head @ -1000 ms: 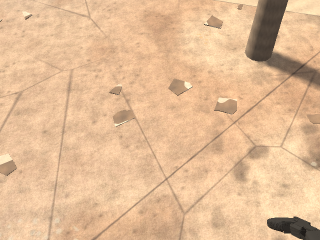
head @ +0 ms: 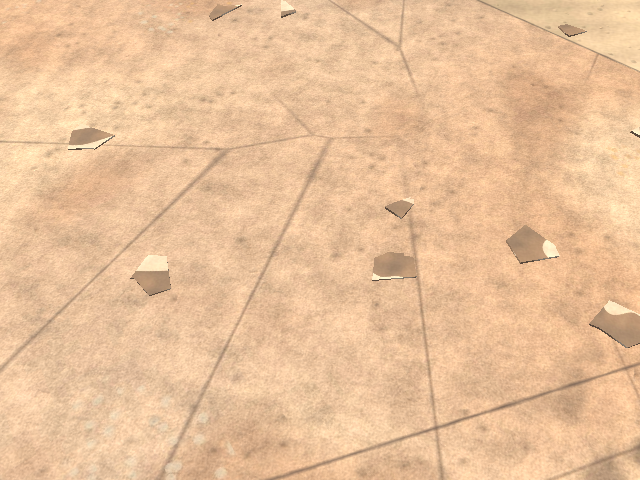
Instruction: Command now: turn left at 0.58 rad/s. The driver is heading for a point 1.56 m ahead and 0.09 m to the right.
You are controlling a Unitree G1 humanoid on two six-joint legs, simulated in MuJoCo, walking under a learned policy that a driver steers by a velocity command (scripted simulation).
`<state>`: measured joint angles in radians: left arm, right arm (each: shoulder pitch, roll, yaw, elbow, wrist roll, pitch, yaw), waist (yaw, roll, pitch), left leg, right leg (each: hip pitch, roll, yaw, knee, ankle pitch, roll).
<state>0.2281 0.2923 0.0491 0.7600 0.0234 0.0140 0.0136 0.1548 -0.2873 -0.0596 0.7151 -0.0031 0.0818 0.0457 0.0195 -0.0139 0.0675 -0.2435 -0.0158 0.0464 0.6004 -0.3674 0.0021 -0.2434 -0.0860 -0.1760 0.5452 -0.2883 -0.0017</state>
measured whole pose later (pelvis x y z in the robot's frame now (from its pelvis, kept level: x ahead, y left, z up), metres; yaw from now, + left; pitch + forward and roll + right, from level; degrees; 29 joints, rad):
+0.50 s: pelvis +0.00 +0.01 +0.00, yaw +9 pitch -1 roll +0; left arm 0.22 0.26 0.03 0.81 0.02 0.04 0.03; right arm 0.22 -0.25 -0.01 0.80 -0.02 0.03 -0.01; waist 0.00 0.00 0.04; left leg -0.20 -0.11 -0.08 0.46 -0.25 0.07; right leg -0.19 0.00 0.02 0.45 -0.24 -0.01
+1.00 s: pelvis +0.11 +0.07 +0.01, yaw +9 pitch +0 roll +0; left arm 0.21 0.28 0.05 0.88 0.04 -0.03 -0.05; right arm 0.42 -0.25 -0.02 0.94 -0.02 -0.07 0.01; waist -0.03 -0.04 0.01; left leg -0.02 -0.06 0.03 0.24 -0.23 0.08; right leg -0.51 -0.05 -0.02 0.98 -0.23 -0.06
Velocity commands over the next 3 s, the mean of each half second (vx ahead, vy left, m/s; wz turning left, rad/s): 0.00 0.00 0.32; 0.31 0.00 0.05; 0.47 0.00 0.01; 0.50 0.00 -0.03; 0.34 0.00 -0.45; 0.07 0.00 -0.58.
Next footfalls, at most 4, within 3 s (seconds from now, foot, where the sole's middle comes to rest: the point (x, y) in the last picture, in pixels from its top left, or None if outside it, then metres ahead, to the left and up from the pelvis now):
0.02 left None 0.02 0.10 -0.77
0.50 right None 0.05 -0.09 -0.77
0.80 left None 0.07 0.14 -0.77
1.26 right None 0.44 0.02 -0.77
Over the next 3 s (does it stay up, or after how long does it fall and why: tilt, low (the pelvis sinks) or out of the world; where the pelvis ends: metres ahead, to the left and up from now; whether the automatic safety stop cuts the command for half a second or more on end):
stays up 0.94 0.19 0.00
